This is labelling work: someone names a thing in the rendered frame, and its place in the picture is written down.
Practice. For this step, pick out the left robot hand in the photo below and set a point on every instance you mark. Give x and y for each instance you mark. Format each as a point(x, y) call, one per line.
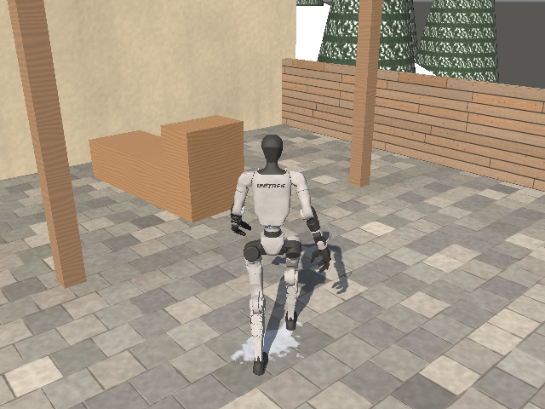
point(243, 225)

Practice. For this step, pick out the right robot hand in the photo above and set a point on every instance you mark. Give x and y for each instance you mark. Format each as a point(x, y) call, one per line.
point(326, 258)

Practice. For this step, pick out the left robot upper arm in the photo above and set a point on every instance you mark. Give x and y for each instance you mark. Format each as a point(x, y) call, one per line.
point(241, 192)

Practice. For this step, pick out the robot right thigh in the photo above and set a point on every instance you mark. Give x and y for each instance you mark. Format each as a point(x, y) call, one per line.
point(292, 250)

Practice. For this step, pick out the robot left forearm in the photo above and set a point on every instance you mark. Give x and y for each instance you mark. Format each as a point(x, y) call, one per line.
point(235, 219)

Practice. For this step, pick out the right robot upper arm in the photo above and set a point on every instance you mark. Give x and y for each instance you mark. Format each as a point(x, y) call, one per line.
point(299, 180)

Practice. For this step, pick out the robot right forearm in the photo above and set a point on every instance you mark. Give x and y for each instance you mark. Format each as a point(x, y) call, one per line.
point(316, 231)

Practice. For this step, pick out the robot left shin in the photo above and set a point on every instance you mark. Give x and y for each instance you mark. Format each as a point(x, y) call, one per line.
point(257, 326)

